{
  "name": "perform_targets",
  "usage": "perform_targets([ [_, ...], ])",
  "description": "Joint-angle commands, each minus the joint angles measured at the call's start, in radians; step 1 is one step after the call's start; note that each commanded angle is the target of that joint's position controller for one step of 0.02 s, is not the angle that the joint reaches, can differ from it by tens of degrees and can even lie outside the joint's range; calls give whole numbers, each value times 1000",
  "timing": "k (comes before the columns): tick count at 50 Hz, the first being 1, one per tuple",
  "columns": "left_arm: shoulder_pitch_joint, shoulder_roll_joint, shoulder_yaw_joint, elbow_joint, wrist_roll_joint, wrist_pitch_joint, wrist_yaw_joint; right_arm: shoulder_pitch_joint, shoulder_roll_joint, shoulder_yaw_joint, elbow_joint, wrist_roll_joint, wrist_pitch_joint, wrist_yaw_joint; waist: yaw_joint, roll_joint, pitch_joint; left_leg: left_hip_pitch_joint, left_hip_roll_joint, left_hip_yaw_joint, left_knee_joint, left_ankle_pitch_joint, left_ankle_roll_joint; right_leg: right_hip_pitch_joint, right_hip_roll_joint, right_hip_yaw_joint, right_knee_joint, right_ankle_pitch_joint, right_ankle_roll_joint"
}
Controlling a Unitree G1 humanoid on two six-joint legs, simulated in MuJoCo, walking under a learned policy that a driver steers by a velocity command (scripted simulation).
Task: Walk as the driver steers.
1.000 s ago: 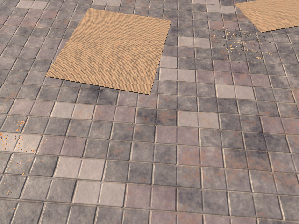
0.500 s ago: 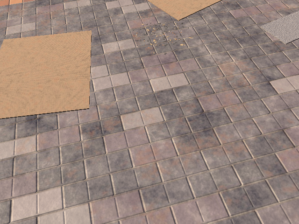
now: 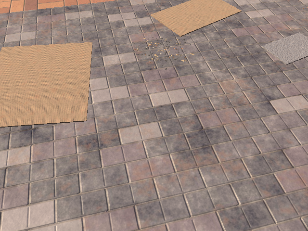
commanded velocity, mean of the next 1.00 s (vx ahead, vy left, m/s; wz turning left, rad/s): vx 0.38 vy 0.00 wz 0.07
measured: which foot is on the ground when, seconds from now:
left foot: down 0.00-0.62, up 0.64-1.00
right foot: down 0.00-0.22, up 0.24-0.58, down 0.60-1.00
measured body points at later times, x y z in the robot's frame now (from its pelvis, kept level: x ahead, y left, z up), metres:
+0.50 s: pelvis +0.13 +0.00 +0.00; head +0.16 +0.01 +0.45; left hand +0.32 +0.23 -0.11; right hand +0.05 -0.24 -0.13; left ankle +0.01 +0.11 -0.74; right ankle +0.23 -0.12 -0.70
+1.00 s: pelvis +0.40 -0.05 +0.00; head +0.43 -0.04 +0.45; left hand +0.34 +0.20 -0.14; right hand +0.57 -0.26 -0.12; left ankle +0.55 +0.09 -0.69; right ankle +0.31 -0.11 -0.74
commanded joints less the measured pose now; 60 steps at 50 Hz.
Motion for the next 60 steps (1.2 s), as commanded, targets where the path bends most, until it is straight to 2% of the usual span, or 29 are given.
perform_targets([
  [1,12,83,19,-21,-2,-13,9,34,-101,-25,-26,-4,-14,-5,-4,-1,-9,10,61,-76,-79,-35,28,-19,-107,133,-108,-17,-6],
  [4,54,151,44,-7,4,3,3,45,-116,-35,-27,-15,-6,5,7,-60,65,-102,0,-30,29,-332,55,-96,-130,215,-144,-463,-68],
  [6,93,182,57,-1,4,4,-2,21,-89,-27,-41,-16,-13,13,27,-120,118,-197,-26,24,137,-286,62,-100,-225,360,-217,-617,-130],
  [8,83,197,66,-5,3,-3,-7,5,-77,-22,-45,-14,-28,18,30,-125,135,-192,-27,60,128,-213,75,-102,-279,425,-259,-596,-171],
  [10,13,189,68,-23,-1,-10,-8,102,-72,-28,-11,-7,-49,18,-29,-89,104,25,-36,49,-10,-172,102,-203,-226,339,-199,-506,-141],
  [11,-61,166,63,-47,-5,-17,-7,204,-99,-39,18,-6,-59,15,-90,-33,88,181,1,-40,-57,-216,126,-327,-164,254,-95,-439,-96],
  [12,-130,110,49,-84,-12,-32,-11,309,-165,-59,45,-15,-68,6,-133,128,87,339,145,-301,-189,-397,173,-511,-58,104,133,-303,-37],
  [13,-144,102,47,-106,8,-51,-21,386,-219,-80,67,-20,-68,2,-145,215,97,422,322,-565,-294,-428,231,-644,-23,-16,334,-238,-15],
  [14,-150,145,59,-108,26,-60,-29,385,-196,-76,67,-23,-68,-1,-123,105,116,388,364,-606,-304,-345,269,-679,-63,17,466,-249,-13],
  [16,-105,130,57,-100,22,-65,-47,304,-164,-67,53,-22,-79,4,-47,31,100,323,326,-505,-297,-189,260,-653,-111,39,596,-164,-4],
  [20,-124,100,41,-115,32,-48,-82,227,-103,-36,57,-5,-86,22,-10,82,88,198,201,-233,-311,177,200,-556,-127,-31,550,2,44],
  [23,-226,62,16,-160,23,-42,-93,248,-132,-37,76,-5,-89,26,-34,109,86,142,161,-128,-279,383,179,-447,-110,-83,367,60,47],
  [26,-283,76,11,-190,16,-39,-87,292,-166,-46,102,-2,-87,23,-54,144,77,149,175,-115,-236,420,162,-343,-79,-126,236,46,22],
  [28,-234,102,20,-183,17,-39,-71,284,-189,-51,110,4,-81,17,-18,144,79,134,205,-119,-187,460,154,-223,-51,-136,161,33,-5],
  [29,-126,122,35,-146,14,-41,-58,252,-197,-52,106,12,-79,18,44,110,43,118,184,-84,-54,593,138,-80,-24,-137,92,64,-23],
  [30,40,162,55,-92,23,-49,-44,244,-198,-51,101,17,-81,18,110,61,-62,44,137,-32,145,619,113,146,-28,-114,79,71,-47],
  [31,234,255,80,-65,42,-56,-29,215,-168,-42,60,19,-82,17,189,-47,-203,-138,89,10,445,313,82,389,-280,173,32,-108,-95],
  [32,283,353,101,-34,41,-44,-22,283,-74,-26,33,37,-80,14,139,-308,-302,-385,-72,20,744,-272,49,517,-484,621,-155,-230,-186],
  [33,209,285,93,-35,16,-35,-24,228,-138,-40,42,12,-73,7,119,-175,-183,-480,-15,-57,843,-216,64,421,-448,655,-208,-314,-187],
  [35,36,167,64,-63,13,-44,-29,121,-127,-39,22,10,-83,18,54,-52,0,-460,57,-42,808,-48,70,170,-368,411,-237,-136,-169],
  [37,-1,121,52,-51,10,-66,-24,155,-98,-37,43,1,-62,30,-5,-39,12,-348,88,-46,750,-24,58,36,-311,247,-276,14,-130],
  [42,88,116,52,16,8,-101,-19,31,-90,-42,20,-11,-30,45,4,-44,74,-469,83,-64,642,73,44,43,-298,56,-347,170,-125],
  [51,231,137,35,84,8,-98,1,-286,-49,-14,-81,-7,-42,64,80,-36,105,-453,37,100,198,251,84,234,-296,-153,-290,557,-62],
  [54,238,171,39,98,8,-87,13,-255,-67,-24,-80,-5,-45,56,45,-63,55,-345,-37,160,153,132,135,327,-311,-201,-132,961,-43],
  [56,220,207,50,93,15,-70,19,-100,-102,-44,-35,-9,-48,49,-31,-99,-39,-164,-95,167,138,32,183,323,-322,-223,123,1127,-45],
  [57,204,218,53,80,11,-63,16,39,-134,-62,10,-16,-55,43,-97,-82,-113,33,-109,137,66,43,217,231,-309,-237,326,1000,-37],
  [58,180,203,51,44,6,-66,9,186,-213,-93,44,-27,-54,28,-163,-8,-203,281,51,-82,25,-59,281,9,-272,-241,624,639,-16],
  [59,193,108,39,-28,-11,-74,-13,140,-311,-120,23,-15,-43,23,-75,234,-276,561,344,-680,-77,-29,452,-445,-28,-171,1023,-264,46],
  [60,98,177,52,-52,2,-86,-19,150,-294,-120,23,11,-32,23,-113,40,-258,541,348,-726,-155,14,473,-576,-56,27,1080,-213,38],
])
